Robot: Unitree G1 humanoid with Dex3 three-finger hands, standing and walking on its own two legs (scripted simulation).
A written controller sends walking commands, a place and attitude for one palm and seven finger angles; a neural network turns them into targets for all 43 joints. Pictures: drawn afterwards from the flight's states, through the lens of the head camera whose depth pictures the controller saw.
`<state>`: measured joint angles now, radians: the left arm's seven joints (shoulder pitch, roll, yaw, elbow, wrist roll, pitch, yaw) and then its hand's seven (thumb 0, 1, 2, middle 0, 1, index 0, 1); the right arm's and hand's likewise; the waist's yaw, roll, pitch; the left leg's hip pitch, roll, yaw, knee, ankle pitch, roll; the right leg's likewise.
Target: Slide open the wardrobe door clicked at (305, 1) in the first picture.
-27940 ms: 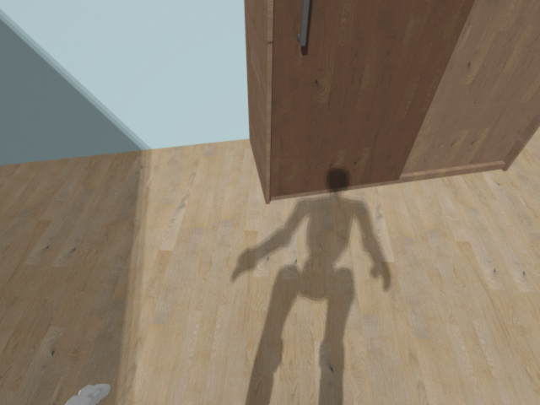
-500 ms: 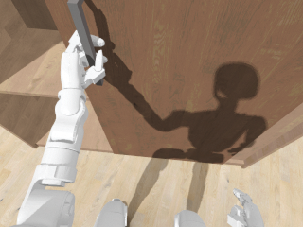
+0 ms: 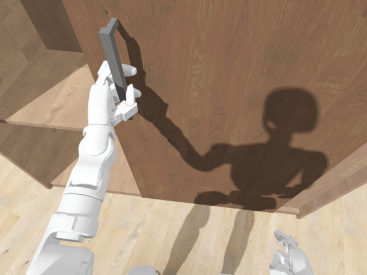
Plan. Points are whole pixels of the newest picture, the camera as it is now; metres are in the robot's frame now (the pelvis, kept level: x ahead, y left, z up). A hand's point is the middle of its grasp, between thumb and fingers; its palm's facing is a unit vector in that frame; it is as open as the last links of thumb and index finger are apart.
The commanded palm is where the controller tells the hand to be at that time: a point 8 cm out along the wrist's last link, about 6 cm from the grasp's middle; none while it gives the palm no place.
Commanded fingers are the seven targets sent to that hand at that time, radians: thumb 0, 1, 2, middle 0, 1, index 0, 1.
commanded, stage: stop walking and hold the door there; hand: left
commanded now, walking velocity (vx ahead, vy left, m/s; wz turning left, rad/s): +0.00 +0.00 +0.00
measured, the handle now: (122, 76) +0.45 +0.18 +0.15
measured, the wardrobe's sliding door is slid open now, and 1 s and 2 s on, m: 0.53 0.53 0.53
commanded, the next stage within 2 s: loosen the grip on the handle in 0.24 s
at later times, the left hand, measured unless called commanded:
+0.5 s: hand (121, 98) +0.40 +0.17 +0.14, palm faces +0.18 -0.98 -0.06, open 6.7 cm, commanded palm +0.37 +0.20 +0.13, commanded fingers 0.00 -0.19 0.38 -0.45 -1.40 -0.45 -1.40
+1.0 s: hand (131, 98) +0.41 +0.15 +0.14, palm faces +0.17 -0.98 -0.12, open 14.5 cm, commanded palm +0.38 +0.20 +0.14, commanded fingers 0.00 -0.55 0.20 -0.25 -1.15 -0.25 -1.15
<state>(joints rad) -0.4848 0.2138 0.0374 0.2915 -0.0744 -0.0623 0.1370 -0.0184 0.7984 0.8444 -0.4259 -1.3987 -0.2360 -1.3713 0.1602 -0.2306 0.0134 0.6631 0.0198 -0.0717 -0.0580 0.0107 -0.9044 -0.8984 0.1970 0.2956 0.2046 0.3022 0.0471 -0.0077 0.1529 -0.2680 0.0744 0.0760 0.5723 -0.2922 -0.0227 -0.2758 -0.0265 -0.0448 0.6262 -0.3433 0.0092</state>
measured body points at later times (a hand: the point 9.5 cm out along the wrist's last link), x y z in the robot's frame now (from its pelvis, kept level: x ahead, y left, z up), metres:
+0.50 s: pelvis -0.02 -0.01 +0.00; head +0.00 +0.00 +0.45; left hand +0.39 +0.23 +0.15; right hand +0.12 -0.26 -0.09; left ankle +0.01 +0.13 -0.73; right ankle -0.01 -0.13 -0.73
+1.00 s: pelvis -0.04 +0.00 -0.01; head -0.03 +0.00 +0.44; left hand +0.39 +0.20 +0.15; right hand +0.01 -0.27 -0.12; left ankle +0.01 +0.13 -0.73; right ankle -0.01 -0.13 -0.73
